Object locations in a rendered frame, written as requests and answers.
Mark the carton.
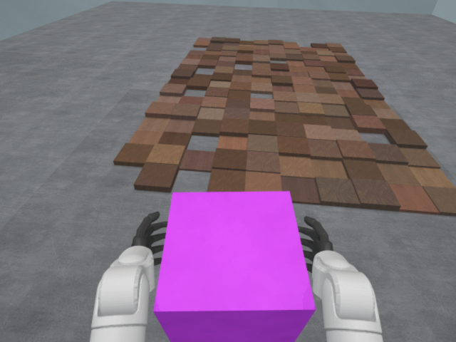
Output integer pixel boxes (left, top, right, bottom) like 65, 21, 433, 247
153, 191, 316, 342

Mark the right robot forearm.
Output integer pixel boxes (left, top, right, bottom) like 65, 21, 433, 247
312, 250, 383, 342

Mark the left robot forearm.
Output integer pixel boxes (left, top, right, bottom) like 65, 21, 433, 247
90, 246, 155, 342

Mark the left robot hand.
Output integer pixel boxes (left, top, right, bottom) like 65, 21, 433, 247
131, 212, 168, 266

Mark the right robot hand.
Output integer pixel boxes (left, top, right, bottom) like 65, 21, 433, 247
298, 216, 333, 273

